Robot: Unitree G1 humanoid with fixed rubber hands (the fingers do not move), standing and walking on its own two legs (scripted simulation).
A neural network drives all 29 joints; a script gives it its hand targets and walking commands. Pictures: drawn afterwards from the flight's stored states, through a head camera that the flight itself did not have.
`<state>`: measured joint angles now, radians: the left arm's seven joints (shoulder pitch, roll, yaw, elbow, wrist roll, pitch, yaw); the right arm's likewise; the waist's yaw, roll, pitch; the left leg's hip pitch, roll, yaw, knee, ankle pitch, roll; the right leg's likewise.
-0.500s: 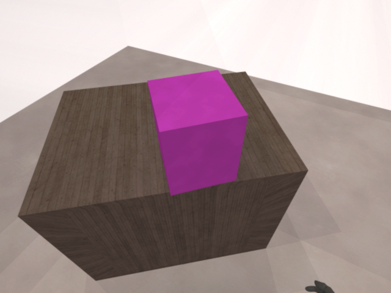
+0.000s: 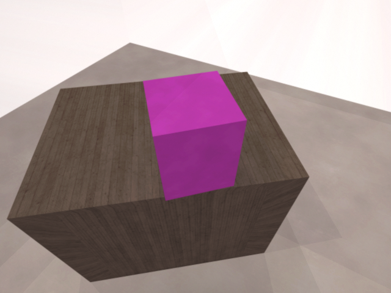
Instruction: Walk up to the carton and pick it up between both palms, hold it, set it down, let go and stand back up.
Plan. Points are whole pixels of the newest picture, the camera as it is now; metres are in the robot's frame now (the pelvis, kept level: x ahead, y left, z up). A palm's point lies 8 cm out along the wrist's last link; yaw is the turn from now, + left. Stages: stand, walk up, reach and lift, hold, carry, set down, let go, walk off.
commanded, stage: walk up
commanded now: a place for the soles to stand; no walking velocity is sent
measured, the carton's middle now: (191, 136) +0.51 +0.02 +0.02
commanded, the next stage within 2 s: none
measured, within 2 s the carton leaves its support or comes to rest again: neither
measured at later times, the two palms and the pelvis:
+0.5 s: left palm out of the picture +0.12 +0.28 -0.11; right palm (318, 270) +0.19 -0.25 -0.08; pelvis +0.07 +0.01 +0.00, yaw +5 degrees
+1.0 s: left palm out of the picture +0.09 +0.25 -0.09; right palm (317, 257) +0.22 -0.26 -0.09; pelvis +0.07 -0.03 +0.00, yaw +12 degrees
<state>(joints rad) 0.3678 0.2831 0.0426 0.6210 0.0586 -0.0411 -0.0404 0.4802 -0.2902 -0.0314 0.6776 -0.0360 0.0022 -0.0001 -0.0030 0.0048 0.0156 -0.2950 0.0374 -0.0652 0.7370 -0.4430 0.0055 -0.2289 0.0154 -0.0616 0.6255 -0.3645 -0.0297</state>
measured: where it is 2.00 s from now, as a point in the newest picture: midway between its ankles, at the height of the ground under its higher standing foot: outside the picture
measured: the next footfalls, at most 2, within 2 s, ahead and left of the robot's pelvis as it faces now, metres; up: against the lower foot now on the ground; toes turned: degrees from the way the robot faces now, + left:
left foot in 0.28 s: +0.19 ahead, +0.13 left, +0.00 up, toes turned +5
right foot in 0.62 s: +0.14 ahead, -0.13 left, +0.00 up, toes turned +16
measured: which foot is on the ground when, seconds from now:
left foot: up 0.00-0.26, down 0.28-0.66, up 0.68-0.90, down 0.92-1.00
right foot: down 0.00-0.30, up 0.32-0.60, down 0.62-1.00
